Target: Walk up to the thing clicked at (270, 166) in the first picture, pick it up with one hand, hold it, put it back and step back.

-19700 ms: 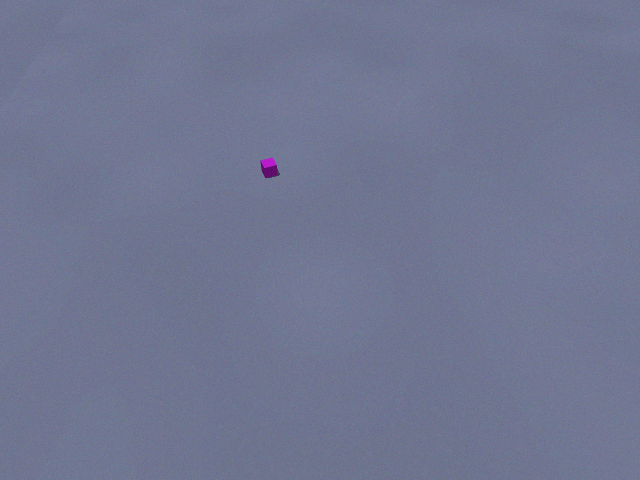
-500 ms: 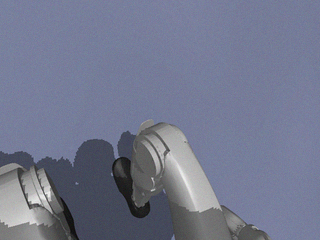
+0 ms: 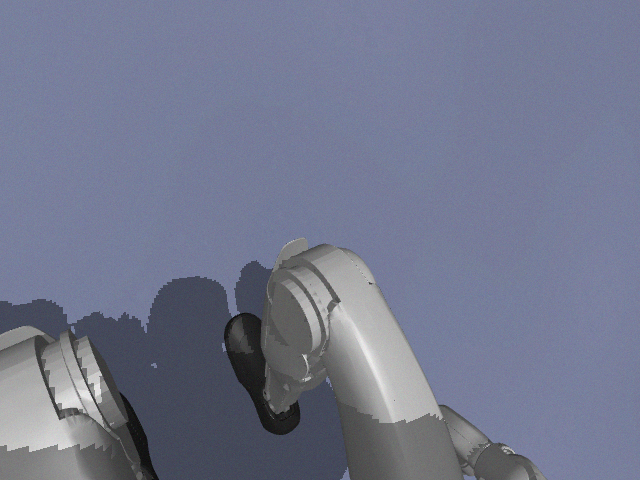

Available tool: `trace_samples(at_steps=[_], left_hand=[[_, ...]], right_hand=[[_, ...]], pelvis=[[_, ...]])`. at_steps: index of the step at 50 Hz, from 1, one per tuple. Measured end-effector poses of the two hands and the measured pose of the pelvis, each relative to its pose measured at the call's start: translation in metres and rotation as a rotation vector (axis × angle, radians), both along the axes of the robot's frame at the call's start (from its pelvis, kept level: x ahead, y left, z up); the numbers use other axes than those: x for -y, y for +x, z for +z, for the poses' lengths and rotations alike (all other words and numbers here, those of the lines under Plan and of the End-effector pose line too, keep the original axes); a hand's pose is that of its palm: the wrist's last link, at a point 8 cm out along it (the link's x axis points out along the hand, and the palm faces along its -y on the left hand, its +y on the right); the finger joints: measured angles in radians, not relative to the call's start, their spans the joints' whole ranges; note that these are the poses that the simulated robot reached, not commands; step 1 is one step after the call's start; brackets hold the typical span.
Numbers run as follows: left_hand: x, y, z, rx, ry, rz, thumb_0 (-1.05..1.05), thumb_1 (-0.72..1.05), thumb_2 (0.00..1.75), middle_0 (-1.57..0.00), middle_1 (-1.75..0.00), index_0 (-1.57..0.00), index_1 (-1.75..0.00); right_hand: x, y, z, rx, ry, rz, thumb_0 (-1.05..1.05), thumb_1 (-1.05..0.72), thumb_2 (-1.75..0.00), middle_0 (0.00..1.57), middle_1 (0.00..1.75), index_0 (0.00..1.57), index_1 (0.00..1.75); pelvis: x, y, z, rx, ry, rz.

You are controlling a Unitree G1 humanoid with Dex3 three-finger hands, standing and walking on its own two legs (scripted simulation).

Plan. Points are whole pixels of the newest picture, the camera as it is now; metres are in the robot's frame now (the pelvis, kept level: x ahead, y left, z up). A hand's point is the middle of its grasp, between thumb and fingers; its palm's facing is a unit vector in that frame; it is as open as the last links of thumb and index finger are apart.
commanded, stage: settle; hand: left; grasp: from above
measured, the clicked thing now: out of the picture +0.45 +0.35 -0.27
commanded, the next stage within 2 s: lift in 1.00 s
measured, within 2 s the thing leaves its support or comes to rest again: leaves its support in 0.38 s
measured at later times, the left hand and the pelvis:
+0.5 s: hand out of the picture +0.44 +0.36 -0.23, palm faces -0.41 -0.15 -0.90, open 9.4 cm; pelvis +0.00 +0.00 +0.00, yaw +1 degrees
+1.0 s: hand out of the picture +0.43 +0.36 -0.13, palm faces -0.44 -0.09 -0.89, open 9.4 cm; pelvis +0.00 -0.01 +0.03, yaw +6 degrees
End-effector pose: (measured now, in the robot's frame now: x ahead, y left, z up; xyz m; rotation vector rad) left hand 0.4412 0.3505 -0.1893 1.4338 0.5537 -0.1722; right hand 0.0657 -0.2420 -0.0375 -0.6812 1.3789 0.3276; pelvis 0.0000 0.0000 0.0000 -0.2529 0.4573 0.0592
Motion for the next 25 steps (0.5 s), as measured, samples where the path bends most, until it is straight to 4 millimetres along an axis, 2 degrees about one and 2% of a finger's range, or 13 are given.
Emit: trace_samples(at_steps=[16,25], left_hand=[[-0.001,0.000,0.002,0.001,-0.009,0.005,0.00,0.06,0.53,-0.61,-0.75,-0.70,-0.63],[-0.011,0.001,0.022,0.026,0.011,0.013,-0.01,0.04,0.54,-0.65,-0.72,-0.73,-0.61]], right_hand=[[0.000,-0.002,0.001,0.001,-0.007,-0.014,0.00,-0.91,-0.90,0.20,0.30,0.20,0.30],[0.003,-0.002,-0.001,0.003,-0.002,-0.063,0.00,-0.91,-0.90,0.20,0.30,0.20,0.30]], pelvis=[[0.000,0.000,0.001,-0.004,-0.002,0.001],[0.000,0.004,0.003,-0.034,0.008,0.013]])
